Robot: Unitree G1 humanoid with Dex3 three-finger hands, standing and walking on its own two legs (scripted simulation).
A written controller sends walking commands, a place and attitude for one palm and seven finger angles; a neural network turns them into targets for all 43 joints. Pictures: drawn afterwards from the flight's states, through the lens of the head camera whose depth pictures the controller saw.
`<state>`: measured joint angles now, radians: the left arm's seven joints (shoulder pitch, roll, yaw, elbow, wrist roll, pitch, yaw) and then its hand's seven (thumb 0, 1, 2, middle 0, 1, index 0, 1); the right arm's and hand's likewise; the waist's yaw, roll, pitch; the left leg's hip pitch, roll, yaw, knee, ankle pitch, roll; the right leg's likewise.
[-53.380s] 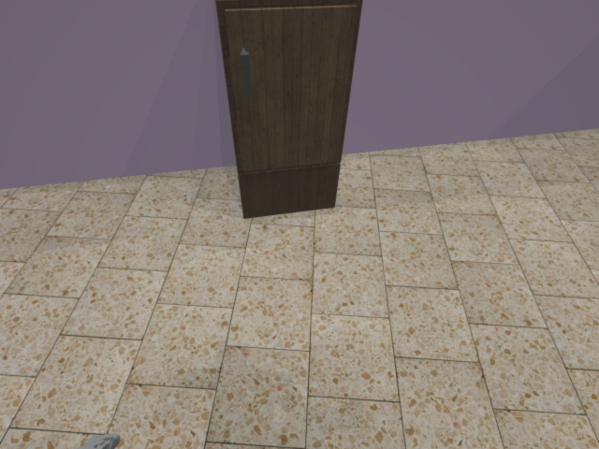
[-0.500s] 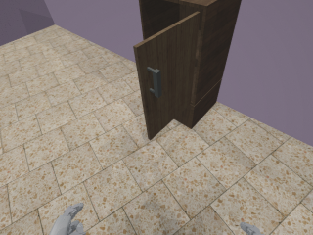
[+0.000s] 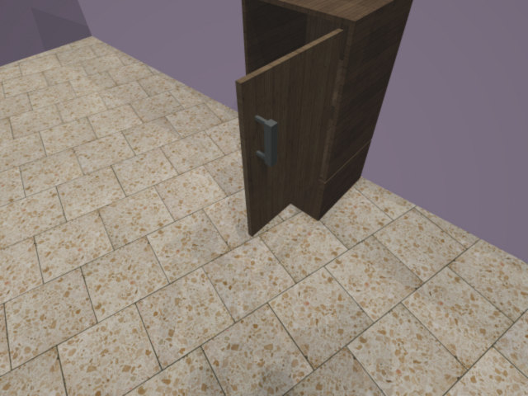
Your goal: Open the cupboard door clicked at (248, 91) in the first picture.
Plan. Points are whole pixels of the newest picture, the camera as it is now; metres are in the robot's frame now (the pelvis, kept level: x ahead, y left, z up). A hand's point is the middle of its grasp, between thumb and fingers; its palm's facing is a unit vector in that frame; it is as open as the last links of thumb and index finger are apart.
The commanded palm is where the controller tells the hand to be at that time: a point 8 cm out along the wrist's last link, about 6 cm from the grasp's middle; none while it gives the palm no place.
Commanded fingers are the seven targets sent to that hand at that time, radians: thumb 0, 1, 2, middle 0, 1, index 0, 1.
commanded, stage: let the arm hang, fingers relaxed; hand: left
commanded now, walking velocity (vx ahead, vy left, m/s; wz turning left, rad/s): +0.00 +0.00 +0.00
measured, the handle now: (264, 140) +0.72 +0.04 -0.05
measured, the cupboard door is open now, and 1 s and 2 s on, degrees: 88 88 88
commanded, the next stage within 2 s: look to check the result in 0.40 s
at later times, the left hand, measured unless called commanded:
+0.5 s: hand out of the picture -0.01 +0.16 -0.17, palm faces +0.03 -0.99 -0.16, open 7.4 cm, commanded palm none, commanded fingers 0.00 0.90 0.90 -0.20 -0.30 -0.20 -0.30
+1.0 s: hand out of the picture +0.01 +0.15 -0.17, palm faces +0.02 -0.99 -0.16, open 7.4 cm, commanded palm none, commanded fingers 0.00 0.90 0.90 -0.20 -0.30 -0.20 -0.30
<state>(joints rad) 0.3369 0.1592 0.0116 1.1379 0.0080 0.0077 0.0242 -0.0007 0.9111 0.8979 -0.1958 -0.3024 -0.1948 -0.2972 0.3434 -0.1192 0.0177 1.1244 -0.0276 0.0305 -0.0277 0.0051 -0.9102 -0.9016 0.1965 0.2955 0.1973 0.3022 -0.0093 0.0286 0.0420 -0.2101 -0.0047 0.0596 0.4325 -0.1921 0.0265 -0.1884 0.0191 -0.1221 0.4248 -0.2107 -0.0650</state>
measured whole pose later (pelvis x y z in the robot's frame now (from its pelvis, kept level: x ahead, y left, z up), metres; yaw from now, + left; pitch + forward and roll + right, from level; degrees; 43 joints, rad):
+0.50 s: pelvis +0.02 +0.01 +0.00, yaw -1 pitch -2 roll +0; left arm 0.32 0.11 0.00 1.15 0.01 -0.02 0.03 0.00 0.91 0.90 -0.20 -0.30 -0.20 -0.30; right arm 0.31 -0.10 0.02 1.15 -0.02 0.01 -0.04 0.00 -0.91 -0.90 0.20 0.30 0.20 0.30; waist 0.00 0.01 0.04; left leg -0.17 -0.02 0.08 0.39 -0.20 0.03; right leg -0.17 0.01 -0.10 0.41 -0.22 -0.05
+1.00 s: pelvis +0.03 +0.00 +0.00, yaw -1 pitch -1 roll +1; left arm 0.30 0.11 0.00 1.16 0.01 -0.02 0.03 0.00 0.90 0.90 -0.20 -0.30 -0.19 -0.30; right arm 0.29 -0.11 0.02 1.16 -0.02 0.00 -0.04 0.00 -0.91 -0.90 0.20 0.30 0.20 0.30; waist -0.01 0.01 0.05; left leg -0.14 -0.01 0.07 0.38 -0.21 0.02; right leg -0.14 0.02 -0.10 0.39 -0.24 -0.06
